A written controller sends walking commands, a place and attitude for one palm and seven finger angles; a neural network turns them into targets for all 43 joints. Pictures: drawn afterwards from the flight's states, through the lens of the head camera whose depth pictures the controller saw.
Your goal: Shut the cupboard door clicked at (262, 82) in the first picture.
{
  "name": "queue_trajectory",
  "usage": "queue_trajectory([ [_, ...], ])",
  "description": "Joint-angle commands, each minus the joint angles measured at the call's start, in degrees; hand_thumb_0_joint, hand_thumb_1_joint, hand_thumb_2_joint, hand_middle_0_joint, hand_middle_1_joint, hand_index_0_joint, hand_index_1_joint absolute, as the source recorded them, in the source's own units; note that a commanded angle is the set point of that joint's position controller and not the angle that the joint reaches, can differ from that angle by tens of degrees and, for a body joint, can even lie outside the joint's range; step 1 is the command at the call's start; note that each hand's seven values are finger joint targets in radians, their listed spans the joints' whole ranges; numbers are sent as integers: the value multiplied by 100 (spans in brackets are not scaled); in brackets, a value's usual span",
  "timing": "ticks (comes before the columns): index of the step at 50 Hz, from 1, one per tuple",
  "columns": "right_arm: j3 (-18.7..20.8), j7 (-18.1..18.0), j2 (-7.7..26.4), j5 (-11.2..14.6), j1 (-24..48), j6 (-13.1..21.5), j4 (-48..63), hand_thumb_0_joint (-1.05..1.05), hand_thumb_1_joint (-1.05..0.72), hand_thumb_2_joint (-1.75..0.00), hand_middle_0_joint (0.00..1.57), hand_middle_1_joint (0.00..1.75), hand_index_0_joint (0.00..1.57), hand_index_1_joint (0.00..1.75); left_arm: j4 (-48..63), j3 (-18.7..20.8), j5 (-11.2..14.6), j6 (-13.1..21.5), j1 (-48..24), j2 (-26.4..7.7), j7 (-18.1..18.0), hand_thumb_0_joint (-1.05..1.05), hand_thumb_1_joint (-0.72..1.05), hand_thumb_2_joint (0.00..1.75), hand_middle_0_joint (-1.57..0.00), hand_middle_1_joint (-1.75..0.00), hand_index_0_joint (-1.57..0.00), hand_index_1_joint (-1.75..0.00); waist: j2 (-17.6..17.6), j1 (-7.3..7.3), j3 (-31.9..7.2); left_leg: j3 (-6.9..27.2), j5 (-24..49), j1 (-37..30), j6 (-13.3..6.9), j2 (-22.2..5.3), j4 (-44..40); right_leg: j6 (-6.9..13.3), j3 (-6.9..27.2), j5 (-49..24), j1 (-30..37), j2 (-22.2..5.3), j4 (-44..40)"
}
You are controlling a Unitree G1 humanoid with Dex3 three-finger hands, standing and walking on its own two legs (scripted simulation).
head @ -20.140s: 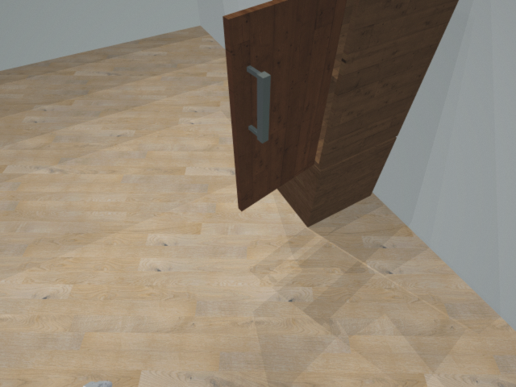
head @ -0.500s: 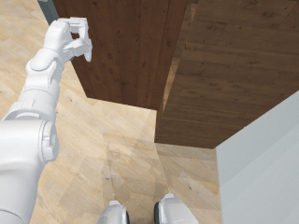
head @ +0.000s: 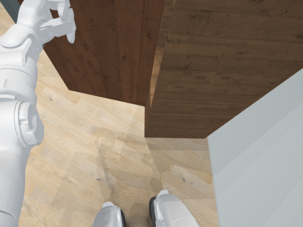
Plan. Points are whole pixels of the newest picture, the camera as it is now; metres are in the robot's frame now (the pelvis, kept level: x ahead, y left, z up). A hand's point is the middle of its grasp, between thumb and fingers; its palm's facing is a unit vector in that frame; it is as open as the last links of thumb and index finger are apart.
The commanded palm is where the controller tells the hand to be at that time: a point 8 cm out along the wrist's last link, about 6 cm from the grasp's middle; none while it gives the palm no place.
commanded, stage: push the door shut along its arc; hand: left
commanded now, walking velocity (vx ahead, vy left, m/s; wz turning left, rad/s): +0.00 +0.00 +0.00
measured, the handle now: (25, 12) +0.62 +0.19 +0.12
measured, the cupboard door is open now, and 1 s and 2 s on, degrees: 79 66 66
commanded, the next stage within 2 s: pull the fist back off the door in 0.34 s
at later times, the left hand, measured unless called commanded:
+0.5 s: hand (80, 19) +0.57 +0.07 +0.13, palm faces -0.33 -0.94 +0.05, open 3.4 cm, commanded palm +0.61 +0.10 +0.12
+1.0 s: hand (85, 19) +0.58 +0.06 +0.13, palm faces +0.02 -1.00 +0.00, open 3.1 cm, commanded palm +0.54 +0.11 +0.12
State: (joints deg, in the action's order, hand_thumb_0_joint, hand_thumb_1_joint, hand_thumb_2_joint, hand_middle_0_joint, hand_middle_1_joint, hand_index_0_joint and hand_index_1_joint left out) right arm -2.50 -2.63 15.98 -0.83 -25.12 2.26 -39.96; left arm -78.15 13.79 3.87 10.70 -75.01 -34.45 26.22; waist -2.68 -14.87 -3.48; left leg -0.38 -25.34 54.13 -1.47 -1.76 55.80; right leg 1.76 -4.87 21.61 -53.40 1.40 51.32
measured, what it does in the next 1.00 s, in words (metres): stands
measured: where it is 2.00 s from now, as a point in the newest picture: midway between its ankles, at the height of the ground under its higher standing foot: outside the picture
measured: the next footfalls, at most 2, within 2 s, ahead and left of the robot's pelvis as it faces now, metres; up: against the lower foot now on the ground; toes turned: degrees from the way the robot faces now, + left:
none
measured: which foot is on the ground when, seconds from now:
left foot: down 0.00-1.00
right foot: down 0.00-1.00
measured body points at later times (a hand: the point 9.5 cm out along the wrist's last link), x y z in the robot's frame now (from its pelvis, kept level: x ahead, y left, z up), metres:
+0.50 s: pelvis -0.01 +0.00 -0.02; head +0.16 +0.01 +0.40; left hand +0.58 +0.13 +0.13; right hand -0.05 -0.27 -0.12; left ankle +0.00 +0.10 -0.68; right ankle +0.02 -0.11 -0.68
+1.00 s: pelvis +0.00 +0.00 +0.01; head +0.14 -0.01 +0.44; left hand +0.57 +0.12 +0.13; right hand -0.10 -0.23 -0.09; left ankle +0.00 +0.10 -0.68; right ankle +0.02 -0.11 -0.68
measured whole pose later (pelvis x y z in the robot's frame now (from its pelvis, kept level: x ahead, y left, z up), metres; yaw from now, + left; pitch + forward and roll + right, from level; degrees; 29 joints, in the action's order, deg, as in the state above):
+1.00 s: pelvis +0.00 +0.00 +0.01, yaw -1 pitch +23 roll -2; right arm -1.2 4.3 15.1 -4.1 -32.7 1.6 -39.2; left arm -74.9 20.1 -0.4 16.7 -69.0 -22.6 -4.5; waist -4.2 -14.6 -5.8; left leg -2.1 -24.2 51.3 -1.5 -2.3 52.0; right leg 1.5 -3.0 20.0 -51.4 2.1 47.8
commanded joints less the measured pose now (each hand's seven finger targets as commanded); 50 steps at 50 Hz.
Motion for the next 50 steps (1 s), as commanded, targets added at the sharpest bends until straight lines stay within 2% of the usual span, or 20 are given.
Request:
queue_trajectory([
  [1,433,-134,1176,-38,-1218,134,-36,0,-90,-90,20,30,20,30,1315,-89,211,393,-3539,-512,28,0,90,90,-130,-150,-130,-150,-947,-527,-2996,511,2429,-2732,-64,43,-200,-17,236,-1688,416,141,-497],
  [4,471,-134,1173,-55,-1180,198,-132,0,-90,-90,20,30,20,30,1579,-277,249,455,-3878,-222,44,0,90,90,-130,-150,-130,-150,-1138,-567,-3308,576,2676,-3080,-53,26,-100,-7,204,-1733,204,150,-400],
  [8,455,-147,1191,-49,-1147,249,-238,0,-90,-90,20,30,20,30,1473,-453,286,381,-3978,85,18,0,90,90,-130,-150,-130,-150,-1032,-688,-3128,593,2514,-3033,-95,16,-47,-1,130,-1533,-46,150,-379],
  [9,453,-150,1216,-48,-1115,256,-258,0,-90,-90,20,30,20,30,1429,-350,255,357,-4030,-130,12,0,90,90,-130,-150,-130,-150,-1071,-656,-3199,578,2441,-2944,-82,17,-24,-10,167,-1512,-5,153,-364],
  [13,436,-164,1204,-42,-1104,300,-291,0,-90,-90,20,30,20,30,1464,-481,247,309,-4201,73,-33,0,90,90,-130,-150,-130,-150,-1111,-715,-3221,576,2396,-2900,-106,39,8,13,100,-1452,-93,153,-281],
  [16,433,-160,1224,-39,-1069,331,-316,0,-90,-90,20,30,20,30,1474,-491,218,321,-4334,-20,-7,0,90,90,-130,-150,-130,-150,-1141,-706,-3375,577,2407,-2937,-95,38,77,11,123,-1454,-120,158,-240],
  [18,417,-183,1211,-28,-1071,368,-360,0,-90,-90,20,30,20,30,1402,-582,266,287,-4313,199,-3,0,90,90,-130,-150,-130,-150,-1066,-788,-3248,579,2352,-2977,-120,30,55,11,52,-1370,-257,168,-246],
  [22,382,-187,1222,-19,-1013,395,-343,0,-90,-90,20,30,20,30,1141,-529,255,199,-4243,76,12,0,90,90,-130,-150,-130,-150,-872,-783,-3074,523,1975,-2549,-127,50,50,-9,92,-1206,-144,165,-266],
  [23,288,-120,1008,-90,-1272,474,-138,0,-90,-90,20,30,20,30,1092,676,619,42,-4445,-150,-1258,0,90,90,-130,-150,-130,-150,-1144,-635,-2856,633,1706,-1968,-41,-70,-35,-27,212,-1036,-72,104,-414],
  [24,253,3,986,-156,-1391,489,-84,0,-90,-90,20,30,20,30,962,531,387,-9,-4254,49,-1930,0,90,90,-130,-150,-130,-150,-1010,-654,-3089,678,1522,-1828,-8,-72,-95,-94,216,-898,34,103,-322],
  [25,274,90,975,-184,-1371,468,-48,0,-90,-90,20,30,20,30,841,447,287,-59,-3990,289,-2321,0,90,90,-130,-150,-130,-150,-807,-677,-2968,686,1490,-1686,-14,-67,-102,-115,191,-899,22,70,-292],
  [26,320,167,1004,-295,-1519,441,-43,0,-90,-90,20,30,20,30,984,670,182,8,-4130,158,-2702,0,90,90,-130,-150,-130,-150,-549,-712,-3145,733,1559,-1643,-15,-81,-76,-148,159,-962,126,64,-239],
  [27,353,265,960,-363,-1575,431,-18,0,-90,-90,20,30,20,30,1086,642,-1,97,-4279,313,-3087,0,90,90,-130,-150,-130,-150,-701,-718,-3208,706,1635,-1688,-7,-49,-54,-158,180,-1004,96,66,-244],
  [30,358,541,937,-579,-1748,393,-6,0,-90,-90,20,30,20,30,1177,701,-834,622,-4376,-58,-3985,0,90,90,-130,-150,-130,-150,-808,-701,-3477,635,1876,-1596,-8,-12,133,-165,211,-1116,75,49,-108],
  [32,385,672,969,-634,-1846,310,46,0,-90,-90,20,30,20,30,1193,625,-1335,878,-4365,-419,-4037,0,90,90,-130,-150,-130,-150,-931,-647,-3614,569,1993,-1618,-14,23,138,-136,242,-1220,239,46,-83],
  [34,414,716,997,-584,-1869,220,122,0,-90,-90,20,30,20,30,1067,579,-1526,955,-4176,-610,-3866,0,90,90,-130,-150,-130,-150,-922,-599,-3691,529,1963,-1651,-21,49,44,-117,274,-1309,475,55,-151],
  [38,433,645,1015,-416,-1876,59,278,0,-90,-90,20,30,20,30,912,504,-1114,662,-3758,-466,-3309,0,90,90,-130,-150,-130,-150,-801,-483,-3608,417,1708,-1687,-41,100,-316,-93,331,-1439,1180,88,-478],
  [40,449,596,997,-344,-1822,15,362,0,-90,-90,20,30,20,30,1155,664,-779,571,-3396,-406,-3101,0,90,90,-130,-150,-130,-150,-708,-263,-3840,373,1799,-1815,-27,113,-478,-82,347,-1644,1608,117,-575],
  [43,453,552,961,-306,-1809,21,342,0,-90,-90,20,30,20,30,1256,763,-385,641,-2889,-168,-2951,0,90,90,-130,-150,-130,-150,-394,-191,-3553,276,1788,-1788,-43,107,-625,-109,373,-1802,1900,132,-767],
  [50,581,629,895,-320,-1693,23,269,0,-90,-90,20,30,20,30,1785,545,-424,1286,-1698,390,-3135,0,90,90,-130,-150,-130,-150,-248,114,-3020,175,2095,-2159,3,113,-825,-80,297,-2075,1912,152,-834],
])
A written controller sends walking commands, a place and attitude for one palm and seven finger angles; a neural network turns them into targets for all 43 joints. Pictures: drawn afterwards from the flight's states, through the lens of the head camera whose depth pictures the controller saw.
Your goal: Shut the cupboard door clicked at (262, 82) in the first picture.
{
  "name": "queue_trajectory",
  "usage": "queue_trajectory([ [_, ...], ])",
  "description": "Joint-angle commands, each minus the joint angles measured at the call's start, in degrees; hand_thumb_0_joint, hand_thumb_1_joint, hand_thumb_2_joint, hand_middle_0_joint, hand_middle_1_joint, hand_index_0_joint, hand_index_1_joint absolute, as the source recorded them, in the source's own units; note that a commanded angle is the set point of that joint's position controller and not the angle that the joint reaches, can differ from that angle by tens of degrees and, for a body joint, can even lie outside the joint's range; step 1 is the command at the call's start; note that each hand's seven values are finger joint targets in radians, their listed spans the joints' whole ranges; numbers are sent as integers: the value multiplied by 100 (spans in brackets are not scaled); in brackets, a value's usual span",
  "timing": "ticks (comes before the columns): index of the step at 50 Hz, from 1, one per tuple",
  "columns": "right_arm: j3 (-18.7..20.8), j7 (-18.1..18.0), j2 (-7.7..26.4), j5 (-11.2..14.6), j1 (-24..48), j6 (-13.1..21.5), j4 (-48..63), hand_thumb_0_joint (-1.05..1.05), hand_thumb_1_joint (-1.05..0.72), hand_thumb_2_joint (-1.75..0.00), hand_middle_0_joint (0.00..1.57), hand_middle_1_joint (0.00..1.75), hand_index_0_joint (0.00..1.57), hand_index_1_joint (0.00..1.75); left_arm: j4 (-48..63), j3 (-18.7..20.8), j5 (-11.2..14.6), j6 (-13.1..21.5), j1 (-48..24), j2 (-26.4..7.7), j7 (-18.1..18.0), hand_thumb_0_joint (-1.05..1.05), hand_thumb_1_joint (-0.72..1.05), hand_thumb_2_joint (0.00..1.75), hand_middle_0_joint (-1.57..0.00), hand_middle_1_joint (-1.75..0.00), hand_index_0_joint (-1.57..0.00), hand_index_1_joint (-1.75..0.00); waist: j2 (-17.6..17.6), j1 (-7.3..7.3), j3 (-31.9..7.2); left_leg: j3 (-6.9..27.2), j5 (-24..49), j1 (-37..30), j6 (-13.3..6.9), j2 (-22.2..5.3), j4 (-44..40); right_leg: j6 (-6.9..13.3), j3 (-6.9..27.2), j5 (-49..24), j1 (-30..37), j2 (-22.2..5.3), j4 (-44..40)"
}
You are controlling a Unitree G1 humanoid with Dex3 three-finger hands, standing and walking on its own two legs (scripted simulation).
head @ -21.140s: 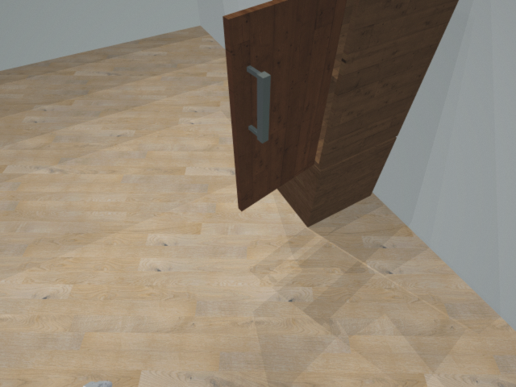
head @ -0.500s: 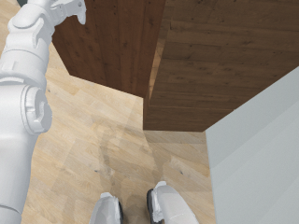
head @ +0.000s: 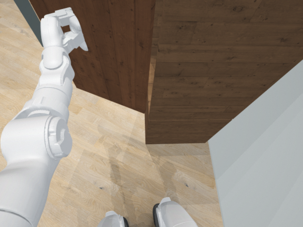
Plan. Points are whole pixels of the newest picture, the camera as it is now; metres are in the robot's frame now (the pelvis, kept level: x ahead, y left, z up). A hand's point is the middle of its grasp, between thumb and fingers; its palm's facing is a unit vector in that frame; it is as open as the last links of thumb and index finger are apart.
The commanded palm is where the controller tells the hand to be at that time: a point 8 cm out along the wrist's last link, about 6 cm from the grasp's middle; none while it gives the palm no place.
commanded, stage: pull the fist back off the door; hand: left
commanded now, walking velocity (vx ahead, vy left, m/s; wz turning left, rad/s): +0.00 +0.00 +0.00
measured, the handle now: (37, 14) +0.67 +0.18 +0.11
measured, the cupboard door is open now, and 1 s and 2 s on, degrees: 66 66 66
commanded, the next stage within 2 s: draw the hand back to the body in 0.32 s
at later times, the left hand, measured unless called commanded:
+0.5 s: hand (81, 54) +0.51 +0.08 +0.12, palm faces +0.03 -1.00 -0.01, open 3.1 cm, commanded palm +0.47 +0.13 +0.12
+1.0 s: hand (34, 111) +0.35 +0.14 +0.17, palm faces +0.05 -0.99 -0.09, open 3.1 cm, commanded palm +0.31 +0.20 +0.17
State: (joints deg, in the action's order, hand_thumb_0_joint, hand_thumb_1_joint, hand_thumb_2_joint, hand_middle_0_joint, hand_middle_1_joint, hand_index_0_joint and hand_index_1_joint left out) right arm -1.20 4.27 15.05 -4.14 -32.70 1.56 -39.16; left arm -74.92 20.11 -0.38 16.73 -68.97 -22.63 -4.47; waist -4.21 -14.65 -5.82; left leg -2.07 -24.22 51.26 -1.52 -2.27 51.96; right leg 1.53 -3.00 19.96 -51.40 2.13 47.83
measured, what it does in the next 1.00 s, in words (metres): stands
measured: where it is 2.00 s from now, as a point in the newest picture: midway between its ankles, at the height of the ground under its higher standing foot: outside the picture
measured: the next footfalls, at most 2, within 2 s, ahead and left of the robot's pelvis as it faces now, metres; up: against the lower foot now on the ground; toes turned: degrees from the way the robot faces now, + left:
none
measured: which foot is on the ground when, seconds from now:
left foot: down 0.00-1.00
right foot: down 0.00-1.00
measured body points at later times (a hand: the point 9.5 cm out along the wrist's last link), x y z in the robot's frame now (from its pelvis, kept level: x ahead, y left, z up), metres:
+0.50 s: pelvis +0.01 +0.00 +0.01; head +0.10 +0.00 +0.45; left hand +0.50 +0.13 +0.12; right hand +0.07 -0.25 -0.11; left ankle -0.01 +0.10 -0.69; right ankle +0.02 -0.11 -0.69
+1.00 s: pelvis +0.00 -0.01 +0.04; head -0.01 -0.03 +0.49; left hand +0.34 +0.19 +0.17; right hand +0.15 -0.26 -0.06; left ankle -0.01 +0.10 -0.69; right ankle +0.02 -0.11 -0.69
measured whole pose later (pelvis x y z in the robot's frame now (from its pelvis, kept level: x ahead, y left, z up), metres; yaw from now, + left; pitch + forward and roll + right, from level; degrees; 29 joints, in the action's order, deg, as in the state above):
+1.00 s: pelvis +0.00 -0.01 +0.04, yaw +1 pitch +2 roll +0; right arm -0.3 -3.2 15.0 3.1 -14.5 2.0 -36.0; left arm -23.1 5.7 8.4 8.4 -16.5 -11.7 2.8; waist -3.2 -1.0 -4.2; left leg -2.4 -18.8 18.5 -0.8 -0.3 35.2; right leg 1.8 -2.3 16.9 -20.2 0.9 34.9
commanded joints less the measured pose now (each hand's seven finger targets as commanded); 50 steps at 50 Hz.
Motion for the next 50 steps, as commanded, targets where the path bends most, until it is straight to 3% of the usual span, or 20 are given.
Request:
queue_trajectory([
  [1,473,-48,980,26,-884,66,221,0,-90,-90,20,30,20,30,1497,-165,7,683,-2102,-661,-73,0,90,90,-130,-150,-130,-150,-170,134,-2761,306,2036,-1913,16,181,-475,-48,115,-1975,1756,74,-497],
  [3,509,-46,940,74,-836,33,260,0,-90,-90,20,30,20,30,1572,-402,56,653,-1778,-311,-28,0,90,90,-130,-150,-130,-150,-214,188,-2667,238,2279,-2116,21,193,-502,-34,83,-2207,1837,70,-528],
  [7,564,-55,904,122,-585,-37,349,0,-90,-90,20,30,20,30,2141,-505,213,664,-1424,-32,-29,0,90,90,-130,-150,-130,-150,-178,355,-2777,238,2718,-2514,61,193,-582,-32,67,-2555,2025,84,-543],
  [8,565,-82,897,147,-550,-41,357,0,-90,-90,20,30,20,30,2363,-551,295,718,-1518,34,-43,0,90,90,-130,-150,-130,-150,-133,324,-2752,232,2827,-2632,53,190,-585,-44,59,-2647,2059,80,-561],
  [9,574,-90,882,149,-469,-31,343,0,-90,-90,20,30,20,30,2552,-478,325,781,-1519,-27,-61,0,90,90,-130,-150,-130,-150,-181,394,-2832,250,2891,-2708,72,189,-595,-50,79,-2712,2120,82,-536],
  [11,584,-102,828,171,-306,1,365,0,-90,-90,20,30,20,30,2958,-723,406,920,-1468,312,-76,0,90,90,-130,-150,-130,-150,-41,392,-2897,262,3078,-2886,72,175,-594,-63,76,-2851,2190,81,-521],
  [12,599,-112,818,191,-226,18,365,0,-90,-90,20,30,20,30,3032,-721,390,966,-1271,299,-89,0,90,90,-130,-150,-130,-150,9,447,-2913,248,3083,-2895,73,173,-586,-63,92,-2891,2251,76,-504],
  [13,577,-139,800,211,-180,33,351,0,-90,-90,20,30,20,30,3167,-919,376,1017,-1472,429,-91,0,90,90,-130,-150,-130,-150,-143,369,-2810,260,3136,-3019,83,154,-583,-68,81,-2845,2122,66,-492],
  [15,575,-157,781,216,-96,35,177,0,-90,-90,20,30,20,30,2825,-1075,277,1021,-1748,528,-129,0,90,90,-130,-150,-130,-150,13,232,-2448,321,2870,-2911,88,140,-575,-90,79,-2606,1856,47,-484],
  [19,549,-213,813,256,38,11,161,0,-90,-90,20,30,20,30,2085,-886,252,798,-1402,406,-164,0,90,90,-130,-150,-130,-150,472,289,-2169,273,2401,-2523,62,212,-692,-88,95,-2434,2010,11,-541],
  [22,491,-244,794,275,155,-1,202,0,-90,-90,20,30,20,30,1738,-914,300,629,-1418,478,-133,0,90,90,-130,-150,-130,-150,505,293,-2071,253,2111,-2293,61,262,-738,-81,123,-2320,2061,-18,-568],
  [25,474,-275,795,293,290,-3,463,0,-90,-90,20,30,20,30,2258,-333,399,740,-624,-105,-23,0,90,90,-130,-150,-130,-150,280,775,-2819,186,2582,-2577,73,281,-805,-33,173,-2742,2711,-36,-482],
  [28,462,-279,714,344,403,44,721,0,-90,-90,20,30,20,30,3180,-400,501,879,246,-31,175,0,90,90,-130,-150,-130,-150,282,1046,-3220,130,3185,-2796,57,264,-856,-26,200,-3306,3269,-22,-480],
  [32,497,-325,684,494,662,22,927,0,-90,-90,20,30,20,30,4088,-544,640,576,1332,66,408,0,90,90,-130,-150,-130,-150,823,1135,-2584,-28,2821,-2599,-22,241,-1175,-67,193,-3530,3776,-8,-787],
  [35,486,-428,649,607,954,52,1012,0,-90,-90,20,30,20,30,4968,-792,872,269,1660,263,593,0,90,90,-130,-150,-130,-150,662,1122,-2255,-82,2577,-2884,-43,237,-1402,-105,188,-3342,3872,-26,-1066],
  [40,392,-621,584,689,1435,227,944,0,-90,-90,20,30,20,30,5815,-1254,1032,-56,1877,512,773,0,90,90,-130,-150,-130,-150,270,1052,-1356,18,1766,-3281,-56,226,-1759,-95,152,-2143,3467,-41,-1513],
  [43,343,-706,577,713,1698,341,993,0,-90,-90,20,30,20,30,6169,-1233,1057,-198,2392,380,829,0,90,90,-127,-147,-127,-147,157,1205,-1201,74,1461,-3437,-50,239,-1931,-57,143,-1604,3526,-77,-1654],
  [47,221,-774,564,757,2155,451,1123,0,-90,-90,20,30,20,30,6244,-947,1219,-575,3273,180,949,0,90,90,-116,-135,-116,-135,559,1461,-840,87,1113,-3343,-31,278,-2200,-67,162,-1141,3709,-143,-1864],
  [48,261,-850,466,722,2248,306,1207,0,-90,-90,20,30,20,30,6803,-1147,721,-487,3547,-155,565,0,90,90,-113,-132,-113,-132,801,1438,-783,29,1191,-3448,-39,280,-2439,-83,416,-968,4018,-303,-2133],
  [50,218,-933,403,705,2536,240,1251,0,-90,-90,20,30,20,30,6932,-1101,681,-561,4032,11,287,0,90,90,-108,-126,-108,-126,885,1446,-343,17,995,-3475,-43,266,-2561,-144,448,-599,3964,-340,-2369],
])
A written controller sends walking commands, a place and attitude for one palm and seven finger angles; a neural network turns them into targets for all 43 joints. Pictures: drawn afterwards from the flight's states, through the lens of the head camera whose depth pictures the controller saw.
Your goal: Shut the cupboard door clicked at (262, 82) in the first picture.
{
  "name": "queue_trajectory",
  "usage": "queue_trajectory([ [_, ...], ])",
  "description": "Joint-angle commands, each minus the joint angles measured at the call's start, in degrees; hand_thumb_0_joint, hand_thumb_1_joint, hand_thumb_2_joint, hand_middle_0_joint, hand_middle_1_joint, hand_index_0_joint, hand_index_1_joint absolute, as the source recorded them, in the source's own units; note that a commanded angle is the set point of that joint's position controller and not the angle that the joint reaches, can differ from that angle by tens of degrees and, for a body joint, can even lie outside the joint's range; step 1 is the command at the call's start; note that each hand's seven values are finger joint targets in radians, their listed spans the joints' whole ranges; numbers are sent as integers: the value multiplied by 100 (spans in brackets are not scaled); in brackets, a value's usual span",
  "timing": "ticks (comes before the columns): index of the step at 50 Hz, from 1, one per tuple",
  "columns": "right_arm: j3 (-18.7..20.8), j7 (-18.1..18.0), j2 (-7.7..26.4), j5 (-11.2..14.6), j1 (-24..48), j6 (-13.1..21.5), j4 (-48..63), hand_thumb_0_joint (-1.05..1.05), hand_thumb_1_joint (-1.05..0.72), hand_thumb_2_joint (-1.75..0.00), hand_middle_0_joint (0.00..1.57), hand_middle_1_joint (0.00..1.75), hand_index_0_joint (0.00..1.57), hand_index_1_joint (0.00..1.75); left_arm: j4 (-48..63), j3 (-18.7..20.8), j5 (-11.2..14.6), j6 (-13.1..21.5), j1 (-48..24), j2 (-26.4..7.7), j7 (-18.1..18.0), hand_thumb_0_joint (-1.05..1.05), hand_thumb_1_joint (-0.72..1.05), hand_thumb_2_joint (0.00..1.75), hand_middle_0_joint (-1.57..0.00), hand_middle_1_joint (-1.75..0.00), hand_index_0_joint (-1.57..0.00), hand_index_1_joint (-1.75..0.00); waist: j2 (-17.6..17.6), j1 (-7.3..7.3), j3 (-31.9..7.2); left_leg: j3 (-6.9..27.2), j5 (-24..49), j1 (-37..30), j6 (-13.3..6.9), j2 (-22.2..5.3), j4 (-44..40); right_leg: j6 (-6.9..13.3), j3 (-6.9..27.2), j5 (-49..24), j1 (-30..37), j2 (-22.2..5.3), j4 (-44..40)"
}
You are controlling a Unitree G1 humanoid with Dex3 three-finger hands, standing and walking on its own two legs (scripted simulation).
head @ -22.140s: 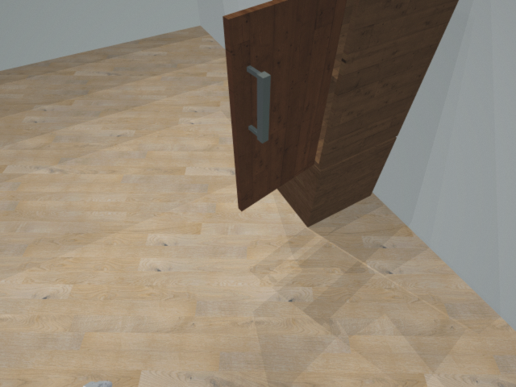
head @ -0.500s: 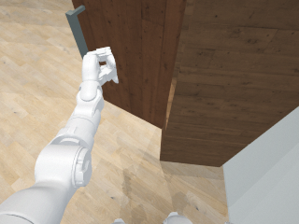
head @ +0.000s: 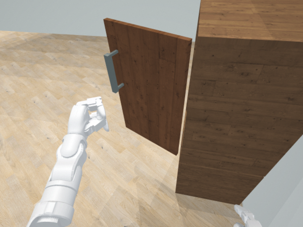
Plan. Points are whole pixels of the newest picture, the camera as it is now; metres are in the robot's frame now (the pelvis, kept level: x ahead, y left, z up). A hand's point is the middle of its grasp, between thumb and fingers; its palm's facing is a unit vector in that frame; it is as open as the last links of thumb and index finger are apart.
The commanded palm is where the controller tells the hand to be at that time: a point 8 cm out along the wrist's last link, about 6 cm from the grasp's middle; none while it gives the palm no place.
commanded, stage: draw the hand back to the body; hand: left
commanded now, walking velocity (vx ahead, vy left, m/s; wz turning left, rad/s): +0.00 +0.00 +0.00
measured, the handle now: (115, 72) +0.68 +0.18 +0.07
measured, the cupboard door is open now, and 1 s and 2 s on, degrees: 66 66 66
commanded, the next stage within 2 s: step back with the hand held close in 1.02 s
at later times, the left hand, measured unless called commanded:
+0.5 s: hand (34, 156) +0.23 +0.25 +0.16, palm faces +0.39 -0.86 -0.33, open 5.0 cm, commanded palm +0.18 +0.29 +0.18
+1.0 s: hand (12, 166) +0.20 +0.27 +0.17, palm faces +0.48 -0.79 -0.38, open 7.4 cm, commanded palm +0.15 +0.31 +0.19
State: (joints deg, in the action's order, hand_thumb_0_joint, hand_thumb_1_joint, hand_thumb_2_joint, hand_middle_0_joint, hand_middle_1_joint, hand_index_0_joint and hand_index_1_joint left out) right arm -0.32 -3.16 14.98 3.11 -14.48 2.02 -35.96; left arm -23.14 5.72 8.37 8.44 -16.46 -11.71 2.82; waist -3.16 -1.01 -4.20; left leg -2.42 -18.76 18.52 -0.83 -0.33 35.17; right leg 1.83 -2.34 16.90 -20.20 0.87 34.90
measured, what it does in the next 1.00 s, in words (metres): stands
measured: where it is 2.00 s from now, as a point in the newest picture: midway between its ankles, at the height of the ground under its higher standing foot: outside the picture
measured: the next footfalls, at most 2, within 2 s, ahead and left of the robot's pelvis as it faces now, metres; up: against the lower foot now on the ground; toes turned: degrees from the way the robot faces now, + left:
none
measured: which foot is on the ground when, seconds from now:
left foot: down 0.00-1.00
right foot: down 0.00-1.00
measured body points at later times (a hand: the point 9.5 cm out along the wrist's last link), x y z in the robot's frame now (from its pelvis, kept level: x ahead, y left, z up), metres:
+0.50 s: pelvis +0.01 +0.01 +0.02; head -0.02 -0.02 +0.46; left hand +0.20 +0.29 +0.18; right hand +0.20 -0.20 -0.08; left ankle +0.00 +0.11 -0.73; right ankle +0.01 -0.10 -0.73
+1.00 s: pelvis +0.02 +0.01 +0.02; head -0.01 -0.02 +0.46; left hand +0.17 +0.31 +0.19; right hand +0.21 -0.21 -0.07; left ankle +0.00 +0.11 -0.73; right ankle +0.01 -0.10 -0.73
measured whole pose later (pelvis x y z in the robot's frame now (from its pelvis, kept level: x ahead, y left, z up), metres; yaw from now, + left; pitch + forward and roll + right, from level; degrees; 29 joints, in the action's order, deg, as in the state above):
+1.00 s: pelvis +0.02 +0.01 +0.02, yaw +1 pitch -4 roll +0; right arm -1.0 -4.6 12.7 0.3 -11.5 6.3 -37.2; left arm 19.6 18.3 3.0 5.2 25.7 -18.5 -7.0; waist -3.8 3.5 0.2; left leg -1.5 -14.7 4.2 -1.4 0.8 23.3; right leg 1.0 -3.1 13.2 -5.4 0.2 22.9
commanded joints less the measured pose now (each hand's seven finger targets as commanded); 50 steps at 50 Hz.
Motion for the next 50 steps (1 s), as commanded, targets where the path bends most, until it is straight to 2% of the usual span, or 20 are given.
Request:
queue_trajectory([
  [1,89,-202,420,-16,801,160,957,0,-90,-90,20,30,20,30,1964,387,-257,238,-1106,-1187,-511,0,90,90,-105,-123,-105,-123,701,138,-480,62,474,-299,-122,66,-960,-163,360,-304,906,-213,-1146],
  [4,39,-235,367,-19,952,84,993,0,-90,-90,20,30,20,30,2452,603,-323,160,-531,-1380,-649,0,90,90,-97,-114,-97,-114,557,186,-490,46,683,-588,-117,35,-1148,-144,316,-509,1234,-208,-1288],
  [5,28,-230,344,-36,1002,85,1005,0,-90,-90,20,30,20,30,2642,454,-320,131,-408,-1215,-658,0,90,90,-94,-111,-94,-111,301,177,-336,52,686,-671,-97,27,-1233,-121,283,-514,1248,-199,-1322],
  [6,3,-234,347,-41,1035,100,1019,0,-90,-90,20,30,20,30,2924,494,-364,134,-500,-1305,-687,0,90,90,-92,-108,-92,-108,181,169,-427,54,711,-844,-89,26,-1293,-117,250,-538,1237,-168,-1375],
  [10,-14,-216,339,-106,1066,206,1006,0,-90,-90,20,30,20,30,3703,409,-416,79,98,-1221,-788,0,90,90,-81,-96,-81,-96,-297,164,-301,132,982,-1173,-44,-5,-1512,-60,143,-815,1411,-112,-1461],
  [12,-19,-201,334,-139,1076,256,1002,0,-90,-90,20,30,20,30,3965,440,-447,47,434,-1210,-828,0,90,90,-75,-90,-75,-90,-171,182,-296,148,1095,-1290,-36,-8,-1575,-62,94,-903,1473,-80,-1498],
  [13,-18,-197,365,-149,1080,270,1006,0,-90,-90,20,30,20,30,4021,416,-441,29,703,-1213,-826,0,90,90,-72,-87,-72,-87,38,193,-193,165,1097,-1235,-49,-6,-1596,-69,98,-864,1514,-95,-1554],
  [19,-12,-185,337,-191,1181,276,981,0,-90,-90,20,30,20,30,4441,1024,-442,-20,1806,-1512,-886,0,90,90,-56,-69,-56,-69,284,335,8,184,1205,-1217,-40,1,-1707,-91,63,-881,1640,-94,-1642],
  [23,30,-161,337,-232,1171,300,956,0,-90,-90,20,30,20,30,4785,1519,-422,-22,2644,-1760,-921,0,90,90,-45,-57,-45,-57,103,416,-35,186,1491,-1179,-7,-9,-1648,-82,41,-1154,1814,-120,-1586],
  [24,20,-155,292,-216,1212,312,979,0,-90,-90,20,30,20,30,5032,1548,-441,2,2669,-1756,-918,0,90,90,-42,-54,-42,-54,-104,431,-83,161,1558,-1221,-2,-6,-1634,-87,55,-1199,1809,-128,-1571],
  [26,47,-142,289,-227,1187,372,968,0,-90,-90,20,30,20,30,5339,1726,-450,42,2939,-1848,-948,0,90,90,-36,-48,-36,-48,-225,438,-111,160,1687,-1248,19,-10,-1598,-90,29,-1296,1807,-119,-1539],
  [28,81,-136,318,-246,1159,427,931,0,-90,-90,20,30,20,30,5334,1948,-441,22,3443,-1966,-984,0,90,90,-31,-42,-31,-42,-71,461,48,172,1703,-1154,18,-41,-1574,-96,34,-1266,1772,-121,-1564],
  [32,133,-135,293,-240,1092,539,928,0,-90,-90,20,30,20,30,5727,2237,-439,79,3916,-2037,-1035,0,90,90,-20,-30,-20,-30,-135,470,57,161,1792,-1156,25,-55,-1550,-113,9,-1293,1729,-124,-1514],
  [35,142,-152,358,-239,1042,614,802,0,-90,-90,20,30,20,30,5394,1855,-490,47,3647,-1707,-1049,0,90,90,-20,-30,-20,-30,0,338,578,182,1434,-1056,19,-73,-1621,-131,-10,-902,1348,-126,-1597],
  [38,179,-199,432,-232,1021,663,736,0,-90,-90,20,30,20,30,5229,1717,-519,36,3320,-1645,-1067,0,90,90,-20,-30,-20,-30,231,289,671,194,1127,-1116,-36,-66,-1642,-141,13,-597,1175,-125,-1707],
  [41,186,-237,416,-242,1029,696,774,0,-90,-90,20,30,20,30,5328,1869,-540,86,3246,-1798,-1111,0,90,90,-20,-30,-20,-30,253,376,290,181,1119,-1196,-72,-9,-1644,-139,15,-579,1357,-143,-1628],
  [44,160,-232,368,-266,1057,749,804,0,-90,-90,20,30,20,30,5653,2009,-543,126,3413,-1932,-1125,0,90,90,-20,-30,-20,-30,-122,466,-116,185,1461,-1264,-39,12,-1606,-112,25,-935,1701,-175,-1514],
  [48,134,-211,349,-295,1057,777,765,0,-90,-90,20,30,20,30,5589,2233,-534,109,3785,-2081,-1135,0,90,90,-20,-30,-20,-30,-121,508,31,168,1705,-1120,7,5,-1543,-99,27,-1218,1771,-152,-1527],
  [49,117,-201,289,-278,1075,762,796,0,-90,-90,20,30,20,30,5633,2111,-517,101,3802,-1925,-1108,0,90,90,-20,-30,-20,-30,-214,493,143,147,1770,-1101,14,-4,-1550,-99,34,-1279,1741,-160,-1508],
  [50,125,-195,301,-274,1060,750,789,0,-90,-90,20,30,20,30,5665,2136,-531,98,3743,-1965,-1105,0,90,90,-20,-30,-20,-30,-275,479,167,127,1813,-1127,26,-10,-1535,-99,27,-1307,1701,-145,-1512],
])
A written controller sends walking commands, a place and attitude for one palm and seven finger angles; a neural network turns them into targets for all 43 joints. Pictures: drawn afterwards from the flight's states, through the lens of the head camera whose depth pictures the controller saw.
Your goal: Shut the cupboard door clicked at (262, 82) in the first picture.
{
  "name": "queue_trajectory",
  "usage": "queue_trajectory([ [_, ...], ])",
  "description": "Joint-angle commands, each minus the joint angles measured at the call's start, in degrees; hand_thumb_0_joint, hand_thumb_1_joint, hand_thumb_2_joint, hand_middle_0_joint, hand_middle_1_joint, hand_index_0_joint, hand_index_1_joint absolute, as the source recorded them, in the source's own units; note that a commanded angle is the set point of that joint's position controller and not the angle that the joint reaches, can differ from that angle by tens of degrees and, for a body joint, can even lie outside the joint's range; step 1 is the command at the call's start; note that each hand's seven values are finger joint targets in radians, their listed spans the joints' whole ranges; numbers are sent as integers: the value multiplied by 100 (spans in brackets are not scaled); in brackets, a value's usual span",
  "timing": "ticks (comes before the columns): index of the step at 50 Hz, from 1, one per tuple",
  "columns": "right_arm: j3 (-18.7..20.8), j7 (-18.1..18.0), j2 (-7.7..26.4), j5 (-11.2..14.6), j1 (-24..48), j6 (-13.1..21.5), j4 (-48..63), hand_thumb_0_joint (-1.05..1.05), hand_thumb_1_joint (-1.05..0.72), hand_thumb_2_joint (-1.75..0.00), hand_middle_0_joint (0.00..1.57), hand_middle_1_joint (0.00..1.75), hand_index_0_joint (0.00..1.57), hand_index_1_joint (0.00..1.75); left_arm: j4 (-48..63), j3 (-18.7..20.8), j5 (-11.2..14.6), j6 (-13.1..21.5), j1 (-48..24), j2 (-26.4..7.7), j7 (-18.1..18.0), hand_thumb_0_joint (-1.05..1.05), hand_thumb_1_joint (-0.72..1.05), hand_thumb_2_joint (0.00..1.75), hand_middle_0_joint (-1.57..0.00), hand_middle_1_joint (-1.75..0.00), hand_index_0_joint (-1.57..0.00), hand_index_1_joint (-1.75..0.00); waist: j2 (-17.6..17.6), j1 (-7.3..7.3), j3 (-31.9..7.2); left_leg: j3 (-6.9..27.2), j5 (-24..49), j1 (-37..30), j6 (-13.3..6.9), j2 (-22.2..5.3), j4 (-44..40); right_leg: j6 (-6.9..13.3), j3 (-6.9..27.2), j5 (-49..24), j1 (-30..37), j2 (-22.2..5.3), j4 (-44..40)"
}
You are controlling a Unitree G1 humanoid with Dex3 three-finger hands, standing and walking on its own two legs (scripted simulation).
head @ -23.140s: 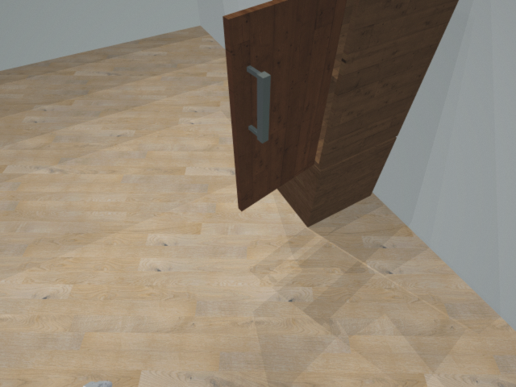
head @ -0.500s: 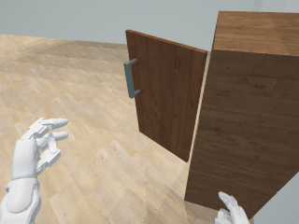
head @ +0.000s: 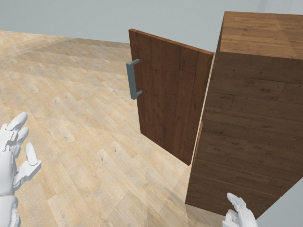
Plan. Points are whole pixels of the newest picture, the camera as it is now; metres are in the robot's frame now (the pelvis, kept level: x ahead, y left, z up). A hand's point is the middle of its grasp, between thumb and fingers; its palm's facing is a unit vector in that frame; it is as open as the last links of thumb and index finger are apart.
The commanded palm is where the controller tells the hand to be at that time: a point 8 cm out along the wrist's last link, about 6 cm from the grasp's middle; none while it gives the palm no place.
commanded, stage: draw the hand back to the body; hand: left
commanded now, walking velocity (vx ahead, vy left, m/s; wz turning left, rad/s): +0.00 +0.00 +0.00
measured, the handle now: (135, 79) +0.66 +0.15 +0.05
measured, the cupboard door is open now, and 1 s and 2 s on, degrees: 66 66 66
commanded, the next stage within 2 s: step back with the hand held close in 0.02 s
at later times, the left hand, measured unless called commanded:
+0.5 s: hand (25, 165) +0.18 +0.29 +0.15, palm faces +0.38 -0.77 -0.51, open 7.4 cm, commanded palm +0.12 +0.32 +0.17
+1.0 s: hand out of the picture +0.09 +0.29 +0.17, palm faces +0.52 -0.72 -0.46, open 7.4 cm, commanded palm +0.02 +0.32 +0.17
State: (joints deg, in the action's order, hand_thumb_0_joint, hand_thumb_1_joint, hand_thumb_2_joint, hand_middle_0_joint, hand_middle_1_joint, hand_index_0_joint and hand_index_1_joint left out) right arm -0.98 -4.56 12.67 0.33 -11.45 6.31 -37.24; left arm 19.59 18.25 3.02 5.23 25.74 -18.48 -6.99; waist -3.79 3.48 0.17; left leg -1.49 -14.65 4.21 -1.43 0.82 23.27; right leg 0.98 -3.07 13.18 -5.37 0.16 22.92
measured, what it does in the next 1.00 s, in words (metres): shifts its weight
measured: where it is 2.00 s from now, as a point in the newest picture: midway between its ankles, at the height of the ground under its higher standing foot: outside the picture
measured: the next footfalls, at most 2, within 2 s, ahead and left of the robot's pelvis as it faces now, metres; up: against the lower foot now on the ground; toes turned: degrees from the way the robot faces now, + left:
right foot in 1.56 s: -0.32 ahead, -0.11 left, +0.00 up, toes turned -1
left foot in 1.68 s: -0.13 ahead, +0.13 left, +0.00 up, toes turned -2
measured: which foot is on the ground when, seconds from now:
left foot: down 0.00-1.00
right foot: down 0.00-1.00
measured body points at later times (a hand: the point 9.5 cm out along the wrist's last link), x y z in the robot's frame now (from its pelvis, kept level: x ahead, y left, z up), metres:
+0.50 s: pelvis -0.02 +0.02 -0.01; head -0.01 +0.01 +0.44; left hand +0.16 +0.33 +0.18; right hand +0.15 -0.23 -0.09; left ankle -0.02 +0.10 -0.74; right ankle +0.00 -0.11 -0.74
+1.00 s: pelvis -0.10 +0.02 -0.03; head -0.10 +0.03 +0.42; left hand +0.06 +0.33 +0.19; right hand +0.05 -0.23 -0.11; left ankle -0.02 +0.10 -0.74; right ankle +0.00 -0.10 -0.74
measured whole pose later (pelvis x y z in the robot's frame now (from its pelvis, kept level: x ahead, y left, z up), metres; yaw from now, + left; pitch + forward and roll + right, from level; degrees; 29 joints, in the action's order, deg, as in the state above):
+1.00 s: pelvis -0.10 +0.02 -0.03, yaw +3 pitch -1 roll -1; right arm -0.4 -4.9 13.1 0.1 -16.0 3.3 -32.8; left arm 29.1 26.9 -0.3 13.6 27.5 -24.4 -9.8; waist 0.2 -1.5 1.2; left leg -1.9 -14.9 26.2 -3.8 0.7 41.1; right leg 0.1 -1.2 11.4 -24.8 0.7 37.7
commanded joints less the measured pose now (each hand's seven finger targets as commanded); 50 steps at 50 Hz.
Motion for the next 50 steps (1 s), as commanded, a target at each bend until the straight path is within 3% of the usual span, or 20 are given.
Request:
queue_trajectory([
  [1,187,-52,516,2,750,314,906,0,-90,-90,20,30,20,30,1307,850,9,406,-464,-1227,-114,0,90,90,-20,-30,-20,-30,-245,8,-118,23,1358,338,95,-137,-360,-20,91,-889,133,-71,-339],
  [7,225,-31,558,16,704,243,935,0,-90,-90,20,30,20,30,1114,795,43,373,-451,-1131,-64,0,90,90,-20,-30,-20,-30,98,-18,-87,25,1267,334,72,-168,-399,-45,83,-777,65,-50,-374],
  [8,184,15,701,120,614,127,1130,0,-90,-90,20,30,20,30,1337,1608,-16,617,-1496,-2048,-153,0,90,90,-20,-30,-20,-30,-324,-249,339,186,644,829,4,-227,-272,11,549,-824,-245,-328,-572],
  [9,295,-25,737,43,633,71,1034,0,-90,-90,20,30,20,30,949,1150,28,651,-581,-1467,-86,0,90,90,-20,-30,-20,-30,229,-242,40,276,636,883,-43,-299,18,67,647,-839,-419,-536,-564],
  [10,311,-7,739,18,650,13,1057,0,-90,-90,20,30,20,30,919,952,19,638,-199,-1271,-62,0,90,90,-20,-30,-20,-30,414,-254,-115,240,686,760,-64,-284,194,123,830,-918,-523,-661,-591],
  [14,355,3,726,46,546,-185,1140,0,-90,-90,20,30,20,30,1321,1044,16,673,171,-1414,-143,0,90,90,-20,-30,-20,-30,464,-313,-921,249,1268,767,8,-325,598,273,846,-2021,-196,-984,-98],
  [19,390,-107,757,67,564,-404,1349,0,-90,-90,20,30,20,30,1847,1357,61,627,479,-1702,-252,0,90,90,-20,-30,-20,-30,176,-327,-1320,410,2838,781,88,-541,565,134,577,-2969,-97,-759,720],
  [23,424,-164,810,42,583,-505,1445,0,-90,-90,20,30,20,30,1978,1610,72,610,506,-1903,-284,0,90,90,-20,-30,-20,-30,-217,-267,-1277,599,3412,1012,51,-791,340,-48,391,-2334,-168,-384,1078],
  [24,405,-153,775,47,508,-513,1465,0,-90,-90,20,30,20,30,1934,1504,84,605,553,-1759,-273,0,90,90,-20,-30,-20,-30,-164,-293,-1207,671,3388,1140,52,-862,259,-59,363,-1968,-177,-334,1158],
  [26,415,-145,807,19,487,-494,1478,0,-90,-90,20,30,20,30,1827,1448,74,610,534,-1670,-261,0,90,90,-20,-30,-20,-30,-226,-295,-962,766,2714,1535,-47,-1011,5,-105,353,-1268,-204,-208,1262],
  [28,436,-144,894,-11,516,-453,1444,0,-90,-90,20,30,20,30,1715,1482,38,630,480,-1653,-254,0,90,90,-20,-30,-20,-30,-351,-264,-706,892,1419,2289,-188,-1101,-284,-128,393,-909,37,-129,1347],
  [30,405,-134,889,15,456,-432,1447,0,-90,-90,20,30,20,30,1613,1300,-14,652,310,-1456,-255,0,90,90,-20,-30,-20,-30,-249,-329,-449,910,138,3021,-273,-1091,-406,-126,482,-888,255,-162,1416],
  [34,390,-137,895,39,430,-361,1483,0,-90,-90,20,30,20,30,1569,1264,-165,757,63,-1431,-276,0,90,90,-20,-30,-20,-30,-4,-384,-175,935,-2214,4063,-400,-898,-453,-88,742,-411,501,-288,1298],
  [37,386,-127,887,25,389,-267,1505,0,-90,-90,20,30,20,30,1845,1310,-233,885,-116,-1512,-323,0,90,90,-20,-30,-20,-30,135,-403,-206,900,-2539,4025,-406,-731,-156,-28,959,242,169,-377,1014],
  [38,401,-138,926,9,414,-248,1489,0,-90,-90,20,30,20,30,1973,1478,-264,921,-207,-1724,-344,0,90,90,-20,-30,-20,-30,166,-387,-236,895,-2586,3951,-391,-690,-56,1,1065,510,52,-412,862],
  [39,371,-130,862,2,361,-222,1493,0,-90,-90,20,30,20,30,2047,1341,-269,957,-228,-1565,-350,0,90,90,-20,-30,-20,-30,160,-415,-232,918,-2584,3890,-367,-658,4,39,1054,744,-80,-459,825],
  [41,355,-131,848,-34,350,-136,1459,0,-90,-90,20,30,20,30,2212,1410,-284,1041,-337,-1642,-399,0,90,90,-20,-30,-20,-30,43,-420,-212,917,-2531,3783,-358,-631,49,58,1102,889,-290,-446,776],
  [43,366,-138,889,-50,318,-59,1408,0,-90,-90,20,30,20,30,2353,1594,-289,1111,-318,-1814,-439,0,90,90,-20,-30,-20,-30,-177,-403,-347,1012,-2468,3730,-346,-669,-88,42,976,689,-214,-361,952],
  [47,376,-129,873,-33,272,51,1368,0,-90,-90,20,30,20,30,2117,1598,-296,1181,-43,-1596,-445,0,90,90,-20,-30,-20,-30,-667,-364,-472,1219,-2904,4597,-501,-1037,-526,-92,645,2,692,-17,1949],
  [50,432,-89,884,-2,231,69,1354,0,-90,-90,20,30,20,30,1840,1713,-311,1220,154,-1615,-401,0,90,90,-20,-30,-20,-30,-358,-372,-423,1108,-2939,4938,-497,-1017,-230,-41,950,-351,854,-54,1982],
])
